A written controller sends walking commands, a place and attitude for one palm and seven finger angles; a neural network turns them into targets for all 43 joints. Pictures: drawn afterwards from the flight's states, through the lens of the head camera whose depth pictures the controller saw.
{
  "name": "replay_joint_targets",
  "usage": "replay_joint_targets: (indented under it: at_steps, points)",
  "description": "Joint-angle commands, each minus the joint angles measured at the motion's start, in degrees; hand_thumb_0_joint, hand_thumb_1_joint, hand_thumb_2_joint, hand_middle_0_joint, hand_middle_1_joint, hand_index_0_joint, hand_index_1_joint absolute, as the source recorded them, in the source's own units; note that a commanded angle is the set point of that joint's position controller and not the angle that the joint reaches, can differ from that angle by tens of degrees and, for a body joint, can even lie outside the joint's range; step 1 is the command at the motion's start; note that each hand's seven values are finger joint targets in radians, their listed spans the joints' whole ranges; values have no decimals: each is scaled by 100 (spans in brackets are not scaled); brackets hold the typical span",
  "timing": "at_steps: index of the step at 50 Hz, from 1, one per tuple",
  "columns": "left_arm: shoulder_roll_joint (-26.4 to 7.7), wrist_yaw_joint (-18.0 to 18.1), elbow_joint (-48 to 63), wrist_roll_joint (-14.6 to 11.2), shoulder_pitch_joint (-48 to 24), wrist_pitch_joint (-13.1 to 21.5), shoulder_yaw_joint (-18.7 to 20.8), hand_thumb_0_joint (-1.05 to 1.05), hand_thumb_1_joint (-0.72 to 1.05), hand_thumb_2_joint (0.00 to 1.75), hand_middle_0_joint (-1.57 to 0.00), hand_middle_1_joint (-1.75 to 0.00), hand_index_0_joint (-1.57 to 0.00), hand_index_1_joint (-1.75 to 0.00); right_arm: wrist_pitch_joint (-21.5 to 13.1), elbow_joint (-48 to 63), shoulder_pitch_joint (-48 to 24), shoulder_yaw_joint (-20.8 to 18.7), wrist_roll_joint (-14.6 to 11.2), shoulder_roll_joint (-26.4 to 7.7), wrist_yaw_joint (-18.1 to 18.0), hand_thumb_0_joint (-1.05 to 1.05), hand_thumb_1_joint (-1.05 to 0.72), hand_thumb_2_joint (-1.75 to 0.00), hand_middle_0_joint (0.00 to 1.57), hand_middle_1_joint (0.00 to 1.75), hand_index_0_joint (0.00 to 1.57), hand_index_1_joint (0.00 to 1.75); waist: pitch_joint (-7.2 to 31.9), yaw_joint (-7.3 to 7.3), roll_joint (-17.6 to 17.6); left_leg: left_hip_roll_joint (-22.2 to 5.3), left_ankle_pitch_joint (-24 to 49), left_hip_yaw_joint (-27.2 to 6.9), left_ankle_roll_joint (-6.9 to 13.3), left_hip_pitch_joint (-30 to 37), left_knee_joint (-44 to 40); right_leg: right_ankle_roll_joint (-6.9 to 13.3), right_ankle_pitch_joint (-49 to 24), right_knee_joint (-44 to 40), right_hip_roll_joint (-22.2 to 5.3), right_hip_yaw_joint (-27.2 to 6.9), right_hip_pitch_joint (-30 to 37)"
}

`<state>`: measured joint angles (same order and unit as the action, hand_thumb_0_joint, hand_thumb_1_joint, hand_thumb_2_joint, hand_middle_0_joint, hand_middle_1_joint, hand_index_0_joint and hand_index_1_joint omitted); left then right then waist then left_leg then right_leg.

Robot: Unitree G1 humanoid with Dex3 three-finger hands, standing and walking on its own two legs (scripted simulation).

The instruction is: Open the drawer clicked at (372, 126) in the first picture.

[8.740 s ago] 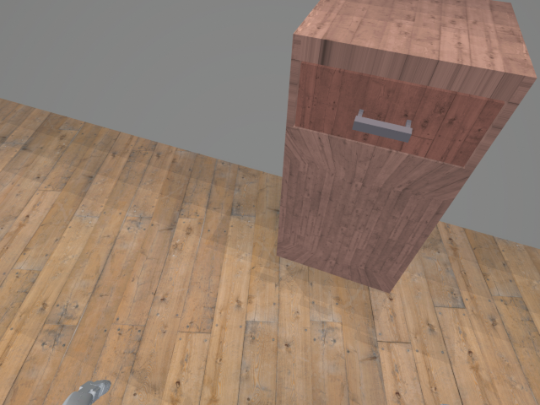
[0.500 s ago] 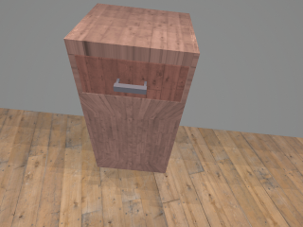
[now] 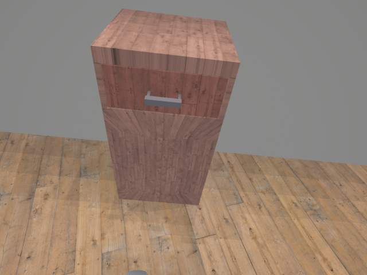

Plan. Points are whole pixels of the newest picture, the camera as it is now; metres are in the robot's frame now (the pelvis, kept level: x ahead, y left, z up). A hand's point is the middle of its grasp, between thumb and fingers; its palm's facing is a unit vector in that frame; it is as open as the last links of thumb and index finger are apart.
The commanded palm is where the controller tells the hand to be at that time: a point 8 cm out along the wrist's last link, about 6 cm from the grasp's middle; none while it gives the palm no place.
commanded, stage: shuffle to correct the standing spot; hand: left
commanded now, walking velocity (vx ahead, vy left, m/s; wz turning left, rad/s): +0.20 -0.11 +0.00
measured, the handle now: (163, 98) +0.70 +0.10 +0.02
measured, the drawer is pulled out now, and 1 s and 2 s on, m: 0.00 0.00 0.00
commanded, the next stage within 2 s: come to a stop and stand still in 0.80 s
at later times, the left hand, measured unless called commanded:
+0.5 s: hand out of the picture +0.13 +0.16 -0.17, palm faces -0.04 -0.98 -0.22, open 7.3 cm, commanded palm none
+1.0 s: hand out of the picture +0.12 +0.04 -0.19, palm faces +0.10 -0.99 -0.08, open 7.3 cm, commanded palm none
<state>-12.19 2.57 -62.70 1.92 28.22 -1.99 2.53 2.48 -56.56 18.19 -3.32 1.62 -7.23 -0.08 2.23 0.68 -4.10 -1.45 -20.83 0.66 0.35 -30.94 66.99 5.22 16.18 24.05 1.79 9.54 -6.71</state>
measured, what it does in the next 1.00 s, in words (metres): walks ahead: left foot, then right foot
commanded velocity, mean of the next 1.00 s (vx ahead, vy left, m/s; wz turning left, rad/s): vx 0.15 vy -0.09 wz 0.00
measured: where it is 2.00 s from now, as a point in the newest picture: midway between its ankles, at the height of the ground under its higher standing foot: outside the picture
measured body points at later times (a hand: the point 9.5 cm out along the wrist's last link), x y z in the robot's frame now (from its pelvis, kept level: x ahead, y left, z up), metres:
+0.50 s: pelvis +0.05 -0.03 -0.01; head +0.08 -0.05 +0.44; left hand +0.13 +0.21 -0.15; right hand -0.04 -0.23 -0.17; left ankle -0.02 +0.16 -0.74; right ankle +0.13 -0.14 -0.74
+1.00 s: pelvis +0.17 -0.10 -0.01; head +0.17 -0.07 +0.44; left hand +0.11 +0.10 -0.18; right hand +0.26 -0.30 -0.14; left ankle +0.17 +0.00 -0.74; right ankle +0.13 -0.15 -0.73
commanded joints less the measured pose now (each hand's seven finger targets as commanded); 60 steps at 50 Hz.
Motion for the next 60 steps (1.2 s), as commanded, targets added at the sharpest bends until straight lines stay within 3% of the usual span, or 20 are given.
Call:
replay_joint_targets:
  at_steps: [1,4,5,6,7,8,15,22,24,25,26,28,33,44,45,47,48,52,55,60]
  points:
    - [-721,-106,438,61,-41,381,72,0,90,90,-20,-30,-20,-30,-328,302,-172,75,17,-224,54,0,-90,-90,20,30,20,30,-993,-221,375,-111,-468,611,169,536,-2430,756,1497,-1250,-1531,-1576,-754]
    - [-575,-248,417,-3,-218,218,63,0,90,90,-20,-30,-20,-30,-372,5,699,99,24,-346,-57,0,-90,-90,20,30,20,30,-876,30,-263,86,-61,955,182,2190,-3898,271,2326,-356,-968,-992,-1694]
    - [-367,-293,501,-26,-269,193,17,0,90,90,-20,-30,-20,-30,-393,-151,1122,65,19,-638,-122,0,-90,-90,20,30,20,30,-771,152,403,-355,-351,294,272,2764,-4342,57,2089,672,-765,-750,-2160]
    - [18,-359,675,-31,-267,198,-39,0,90,90,-20,-30,-20,-30,-428,-262,1539,-53,63,-1124,-178,0,-90,-90,20,30,20,30,-678,281,1871,-1719,-1603,-1979,754,3262,-5152,-243,1668,2274,-335,-274,-3358]
    - [-28,-397,1013,40,-802,199,-29,0,90,90,-20,-30,-20,-30,-444,-271,1793,-105,43,-1508,-252,0,-90,-90,20,30,20,30,-845,441,1829,-2685,-2278,-3600,1239,2972,-5900,-257,1477,3430,-316,-695,-4151]
    - [-166,-443,1241,72,-1256,212,12,0,90,90,-20,-30,-20,-30,-448,-153,1556,-94,38,-1624,-288,0,-90,-90,20,30,20,30,-1140,355,1133,-2872,-2333,-3579,1368,2551,-6183,-230,1034,3987,-585,-1059,-4259]
    - [93,-559,952,-10,-1204,164,73,0,90,90,-20,-30,-20,-30,-677,-257,636,63,29,-829,-245,0,-90,-90,20,30,20,30,-1019,-120,1266,-1373,278,-574,837,1637,-5801,-458,-573,3877,-689,-794,-3234]
    - [81,-489,1026,-96,-1562,308,95,0,90,90,-20,-30,-20,-30,-502,-277,684,-67,87,-1043,-159,0,-90,-90,20,30,20,30,-646,34,1159,-1470,457,-309,742,1385,-5109,-496,-255,1022,-443,-321,-1200]
    - [-334,-411,606,-83,-441,397,185,0,90,90,-20,-30,-20,-30,-461,-296,613,-51,38,-881,-97,0,-90,-90,20,30,20,30,-58,-461,249,-875,97,179,357,871,-3743,-445,-405,290,-442,-456,474]
    - [-921,-321,420,-42,220,448,308,0,90,90,-20,-30,-20,-30,-466,-264,938,31,-35,-454,-59,0,-90,-90,20,30,20,30,663,-692,-1338,-214,-1083,760,130,-147,-1948,-85,381,-238,-1774,-2004,1784]
    - [-1277,-270,433,-100,341,407,334,0,90,90,-20,-30,-20,-30,-419,-38,791,82,-69,-394,-65,0,-90,-90,20,30,20,30,875,-673,-1971,53,-1987,383,170,-658,-443,268,871,-960,-2507,-3388,1626]
    - [-829,-202,593,-102,-495,388,279,0,90,90,-20,-30,-20,-30,-364,27,470,-7,-26,-504,-21,0,-90,-90,20,30,20,30,245,-334,-1274,-344,-919,59,266,-770,563,405,1706,-1363,-2238,-3153,450]
    - [-69,-112,644,-46,-1060,571,27,0,90,90,-20,-30,-20,-30,-250,-186,309,43,19,-219,41,0,-90,-90,20,30,20,30,-385,114,-17,-474,331,291,45,222,-355,413,-717,-1373,-1560,-1305,-976]
    - [-280,-219,180,-107,-532,509,5,0,90,90,-20,-30,-20,-30,-487,-120,-50,185,-22,-272,-71,0,-90,-90,20,30,20,30,-219,9,311,-143,609,701,57,1768,-3902,564,-1052,-689,-1375,-1488,-319]
    - [-155,-239,177,-126,-538,500,-17,0,90,90,-20,-30,-20,-30,-533,-219,159,180,-25,-387,-107,0,-90,-90,20,30,20,30,-166,88,466,-282,803,528,130,2355,-4288,359,-1089,-210,-1144,-1277,-606]
    - [237,-286,312,-145,-539,496,-120,0,90,90,-20,-30,-20,-30,-533,-261,499,79,-2,-1065,-211,0,-90,-90,20,30,20,30,-279,155,2029,-2051,2042,-1654,1061,3320,-5058,-285,396,1556,-333,-369,-2253]
    - [144,-261,413,-96,-769,457,-124,0,90,90,-20,-30,-20,-30,-453,-195,394,89,-36,-1029,-262,0,-90,-90,20,30,20,30,-640,169,1704,-2439,2968,-1824,1470,3058,-5198,-427,1433,2355,-354,-576,-2540]
    - [409,-165,58,-110,-281,331,-170,0,90,90,-20,-30,-20,-30,-448,-66,-810,293,-60,-549,-293,0,-90,-90,20,30,20,30,-601,-424,1030,-1342,3644,-79,826,1618,-4672,-581,142,961,-705,-834,-620]
    - [19,-119,69,-88,-398,379,-182,0,90,90,-20,-30,-20,-30,-368,-65,-546,190,-161,-589,-274,0,-90,-90,20,30,20,30,-147,-156,-153,-654,2165,133,184,2041,-4351,-493,-2632,-48,-959,-1382,-377]
    - [-343,-38,226,-108,-662,330,-66,0,90,90,-20,-30,-20,-30,-177,-153,-412,126,-99,-550,-217,0,-90,-90,20,30,20,30,8,-103,-206,-324,1193,396,-48,1966,-3908,-171,-3861,60,-1488,-1627,-228]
